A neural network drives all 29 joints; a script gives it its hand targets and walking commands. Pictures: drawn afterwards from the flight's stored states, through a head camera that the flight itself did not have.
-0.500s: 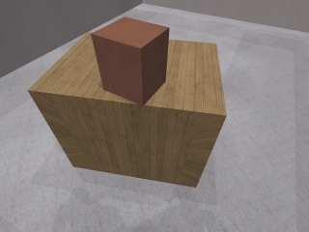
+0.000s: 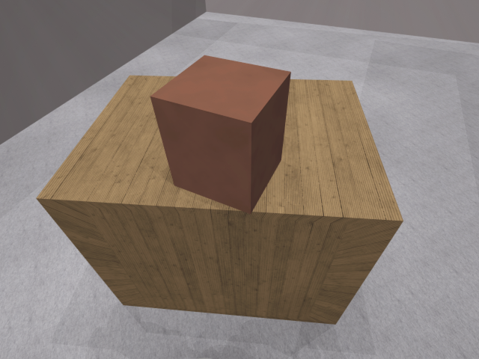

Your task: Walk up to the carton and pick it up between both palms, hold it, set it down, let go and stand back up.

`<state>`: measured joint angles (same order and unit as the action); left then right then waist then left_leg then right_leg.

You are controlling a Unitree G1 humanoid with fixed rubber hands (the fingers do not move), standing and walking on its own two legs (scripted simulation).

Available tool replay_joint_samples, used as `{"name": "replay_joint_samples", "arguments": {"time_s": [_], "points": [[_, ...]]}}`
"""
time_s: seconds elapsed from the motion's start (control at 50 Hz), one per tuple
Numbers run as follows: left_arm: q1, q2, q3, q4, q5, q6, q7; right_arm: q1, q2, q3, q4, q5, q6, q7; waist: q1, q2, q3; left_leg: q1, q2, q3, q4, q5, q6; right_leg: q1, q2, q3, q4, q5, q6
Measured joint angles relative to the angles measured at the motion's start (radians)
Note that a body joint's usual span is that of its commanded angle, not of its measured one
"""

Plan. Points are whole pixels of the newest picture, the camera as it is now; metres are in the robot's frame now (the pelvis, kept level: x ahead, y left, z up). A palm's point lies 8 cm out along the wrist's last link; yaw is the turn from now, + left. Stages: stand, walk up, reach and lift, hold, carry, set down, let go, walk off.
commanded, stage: walk up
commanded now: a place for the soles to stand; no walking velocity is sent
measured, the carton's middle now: (227, 133) +0.58 +0.05 +0.07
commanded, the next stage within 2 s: none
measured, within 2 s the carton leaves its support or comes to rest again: neither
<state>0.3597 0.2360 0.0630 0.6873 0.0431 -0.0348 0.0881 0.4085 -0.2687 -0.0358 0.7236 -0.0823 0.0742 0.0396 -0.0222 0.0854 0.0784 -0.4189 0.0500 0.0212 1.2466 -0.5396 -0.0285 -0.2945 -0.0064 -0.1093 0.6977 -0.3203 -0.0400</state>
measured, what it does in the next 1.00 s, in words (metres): steps to the left: left foot, then right foot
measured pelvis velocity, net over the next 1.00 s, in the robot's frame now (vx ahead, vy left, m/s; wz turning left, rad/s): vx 0.11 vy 0.16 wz -0.24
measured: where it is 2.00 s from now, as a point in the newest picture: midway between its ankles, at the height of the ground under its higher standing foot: outside the picture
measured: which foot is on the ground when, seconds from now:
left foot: up 0.00-0.20, down 0.22-1.00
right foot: down 0.00-0.24, up 0.26-0.90, down 0.92-1.00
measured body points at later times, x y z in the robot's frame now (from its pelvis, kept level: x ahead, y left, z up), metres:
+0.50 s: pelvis +0.10 +0.19 +0.02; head +0.12 +0.21 +0.47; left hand +0.25 +0.44 -0.10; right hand +0.11 -0.09 -0.08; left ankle +0.17 +0.26 -0.71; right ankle +0.08 +0.04 -0.63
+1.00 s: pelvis +0.11 +0.16 +0.02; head +0.11 +0.16 +0.47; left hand +0.26 +0.39 -0.10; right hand +0.10 -0.11 -0.10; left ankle +0.17 +0.26 -0.71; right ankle +0.06 +0.04 -0.71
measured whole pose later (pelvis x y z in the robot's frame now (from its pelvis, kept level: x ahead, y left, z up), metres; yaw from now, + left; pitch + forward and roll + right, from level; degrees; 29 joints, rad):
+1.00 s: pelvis +0.11 +0.16 +0.02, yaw -14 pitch -2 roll -1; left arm 0.30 0.26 0.01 0.74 0.02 0.01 -0.02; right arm 0.39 -0.28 0.00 0.67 -0.01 0.00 -0.01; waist -0.02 0.02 0.04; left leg -0.27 0.13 0.25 0.58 -0.27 0.02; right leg -0.18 -0.02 -0.02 0.54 -0.31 0.01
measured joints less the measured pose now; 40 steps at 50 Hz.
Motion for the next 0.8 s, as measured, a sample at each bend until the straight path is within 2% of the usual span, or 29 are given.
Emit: {"name": "replay_joint_samples", "arguments": {"time_s": [0.06,0.1,0.16,0.2,0.22,0.26,0.28,0.32,0.36,0.4,0.48,0.58,0.62,0.7,0.8], "points": [[0.063,0.011,0.005,0.027,0.002,-0.016,0.001,-0.076,-0.029,-0.02,-0.064,0.005,-0.004,0.006,0.031,-0.011,0.016,-0.098,0.035,-0.045,0.009,0.063,-0.021,0.07,-0.029,0.02,-0.052,0.007,0.025],[0.077,0.018,0.006,0.042,0.01,-0.019,-0.003,-0.117,-0.049,-0.029,-0.102,0.021,-0.013,0.016,0.047,-0.018,0.029,-0.131,0.068,-0.061,-0.095,0.112,-0.022,0.094,-0.057,0.036,-0.067,0.003,0.026],[0.061,0.036,0.008,0.036,0.02,-0.018,-0.019,-0.158,-0.069,-0.031,-0.133,0.038,-0.026,0.041,0.059,-0.026,0.047,-0.127,0.105,-0.059,-0.318,0.249,-0.022,0.096,-0.102,0.052,-0.049,-0.023,0.037],[0.048,0.054,0.006,0.023,0.014,-0.012,-0.03,-0.166,-0.071,-0.031,-0.143,0.044,-0.033,0.049,0.067,-0.04,0.05,-0.074,0.102,-0.033,-0.436,0.33,-0.011,0.073,-0.136,0.079,0.009,-0.068,0.043],[0.048,0.058,0.005,0.014,0.012,-0.005,-0.035,-0.162,-0.075,-0.03,-0.142,0.042,-0.037,0.049,0.071,-0.043,0.041,-0.04,0.091,-0.022,-0.471,0.322,-0.009,0.052,-0.15,0.097,0.049,-0.102,0.042],[0.021,0.082,0.008,0.01,0.01,0.017,-0.043,-0.152,-0.05,-0.028,-0.121,0.044,-0.043,0.038,0.057,-0.099,0.049,-0.049,0.037,0.022,-0.413,0.249,0.002,0.013,-0.193,0.163,0.158,-0.232,0.023],[0.008,0.089,0.009,0.005,0.007,0.03,-0.047,-0.137,-0.038,-0.018,-0.115,0.045,-0.046,0.03,0.048,-0.115,0.051,-0.056,0.024,0.039,-0.385,0.231,0.016,-0.014,-0.179,0.19,0.226,-0.302,0.02],[-0.008,0.092,0.011,-0.017,-0.004,0.052,-0.049,-0.106,-0.015,0.005,-0.092,0.054,-0.049,0.009,0.027,-0.117,0.048,-0.053,0.032,0.056,-0.374,0.217,0.045,-0.084,-0.086,0.218,0.395,-0.327,0.029],[-0.021,0.095,0.008,-0.03,-0.009,0.063,-0.05,-0.077,0.005,0.012,-0.064,0.06,-0.046,-0.011,0.004,-0.118,0.043,-0.019,0.041,0.077,-0.425,0.225,0.061,-0.145,-0.018,0.188,0.515,-0.29,0.035],[-0.034,0.094,0.002,-0.035,-0.01,0.064,-0.057,-0.043,0.011,0.016,-0.053,0.063,-0.05,-0.03,-0.017,-0.122,0.026,0.025,0.036,0.101,-0.509,0.253,0.064,-0.182,0.008,0.153,0.536,-0.227,0.047],[-0.04,0.078,-0.006,-0.039,-0.008,0.069,-0.078,0.005,-0.002,0.017,-0.046,0.057,-0.093,-0.055,-0.039,-0.117,-0.011,0.095,0.025,0.147,-0.64,0.294,0.091,-0.199,0.019,0.126,0.479,-0.124,0.054],[-0.091,0.07,-0.011,-0.032,-0.014,0.091,-0.102,0.03,0.023,0.04,-0.046,0.048,-0.131,-0.075,-0.034,-0.143,-0.008,0.14,0.015,0.177,-0.706,0.31,0.102,-0.164,0.014,0.178,0.343,-0.036,0.063],[-0.11,0.064,-0.012,-0.032,-0.02,0.095,-0.109,0.028,0.032,0.051,-0.052,0.043,-0.13,-0.078,-0.023,-0.159,-0.003,0.146,0.018,0.192,-0.71,0.308,0.105,-0.151,0.007,0.197,0.296,-0.032,0.067],[-0.124,0.041,-0.028,-0.003,-0.024,0.104,-0.118,0.01,0.037,0.052,-0.062,0.051,-0.122,-0.079,-0.011,-0.166,-0.001,0.155,0.039,0.222,-0.707,0.298,0.1,-0.112,-0.017,0.18,0.204,-0.057,0.063],[-0.103,0.027,-0.04,0.034,-0.024,0.094,-0.117,-0.006,0.029,0.043,-0.082,0.046,-0.104,-0.07,-0.02,-0.145,-0.017,0.15,0.062,0.244,-0.691,0.286,0.093,-0.042,-0.04,0.134,0.109,-0.087,0.05]]}}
